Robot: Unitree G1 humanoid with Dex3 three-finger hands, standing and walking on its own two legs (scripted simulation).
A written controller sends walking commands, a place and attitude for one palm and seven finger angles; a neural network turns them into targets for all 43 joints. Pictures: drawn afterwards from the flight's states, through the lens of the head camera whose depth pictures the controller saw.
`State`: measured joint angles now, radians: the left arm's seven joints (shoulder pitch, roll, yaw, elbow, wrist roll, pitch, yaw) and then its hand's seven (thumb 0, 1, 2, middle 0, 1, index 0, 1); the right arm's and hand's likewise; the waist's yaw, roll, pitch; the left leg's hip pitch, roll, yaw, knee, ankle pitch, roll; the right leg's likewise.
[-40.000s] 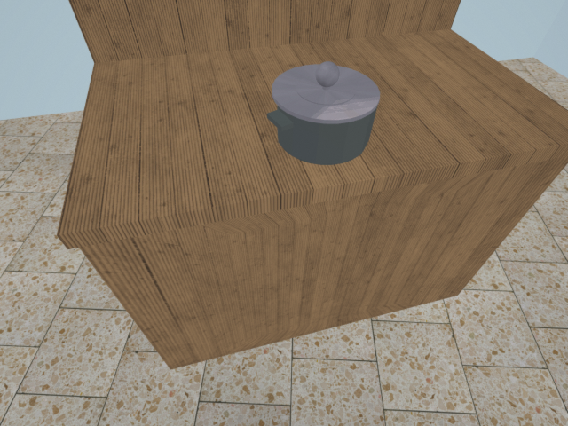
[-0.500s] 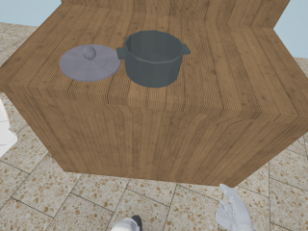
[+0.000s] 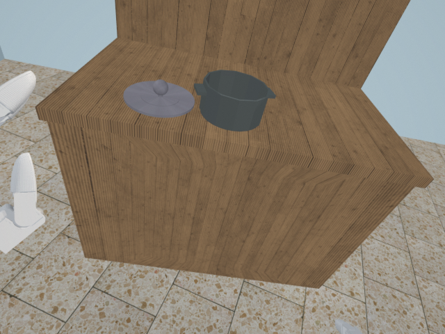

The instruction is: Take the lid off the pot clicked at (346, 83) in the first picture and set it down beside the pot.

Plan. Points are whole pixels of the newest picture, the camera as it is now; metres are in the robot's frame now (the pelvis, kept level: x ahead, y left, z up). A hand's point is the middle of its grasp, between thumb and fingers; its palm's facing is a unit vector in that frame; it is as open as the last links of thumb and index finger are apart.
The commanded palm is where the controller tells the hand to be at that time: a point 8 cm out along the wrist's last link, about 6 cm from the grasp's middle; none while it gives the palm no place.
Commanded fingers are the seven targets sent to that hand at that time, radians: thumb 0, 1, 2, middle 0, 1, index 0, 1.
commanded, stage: stop stepping back and stand still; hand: left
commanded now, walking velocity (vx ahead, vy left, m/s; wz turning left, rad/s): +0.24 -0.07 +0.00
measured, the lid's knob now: (160, 87) +0.74 +0.26 +0.09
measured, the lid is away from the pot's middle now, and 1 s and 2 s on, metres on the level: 0.22 0.22 0.22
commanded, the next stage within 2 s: none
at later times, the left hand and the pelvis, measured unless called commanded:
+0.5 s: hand out of the picture +0.11 +0.29 +0.28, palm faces +0.49 -0.75 -0.44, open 7.4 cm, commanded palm +0.05 +0.33 +0.27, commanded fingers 0.00 0.90 0.90 -0.20 -0.30 -0.20 -0.30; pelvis -0.07 +0.04 +0.01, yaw +0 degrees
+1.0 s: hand out of the picture -0.09 +0.23 -0.16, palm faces +0.11 -0.97 -0.20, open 6.8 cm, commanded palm none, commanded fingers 0.00 0.90 0.90 -0.20 -0.30 -0.20 -0.30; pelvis -0.09 +0.03 +0.02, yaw +8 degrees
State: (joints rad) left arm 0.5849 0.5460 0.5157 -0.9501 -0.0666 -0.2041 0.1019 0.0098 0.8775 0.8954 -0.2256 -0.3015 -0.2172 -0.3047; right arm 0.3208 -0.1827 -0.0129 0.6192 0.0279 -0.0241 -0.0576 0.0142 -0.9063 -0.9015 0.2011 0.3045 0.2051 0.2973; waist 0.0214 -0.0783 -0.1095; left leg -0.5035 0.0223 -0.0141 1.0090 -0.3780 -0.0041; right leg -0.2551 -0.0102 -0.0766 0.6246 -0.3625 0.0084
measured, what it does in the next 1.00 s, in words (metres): steps on the spot: left foot, then right foot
